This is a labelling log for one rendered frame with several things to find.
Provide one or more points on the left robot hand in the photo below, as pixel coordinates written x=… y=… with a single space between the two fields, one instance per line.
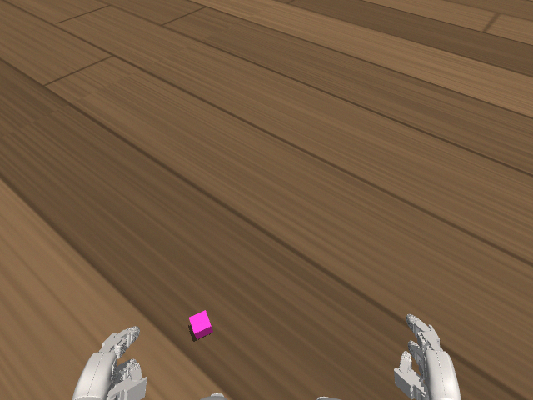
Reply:
x=101 y=378

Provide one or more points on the right robot hand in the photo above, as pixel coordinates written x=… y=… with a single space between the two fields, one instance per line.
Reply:
x=435 y=366

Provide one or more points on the cube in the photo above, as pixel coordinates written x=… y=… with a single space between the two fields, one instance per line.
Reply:
x=200 y=324

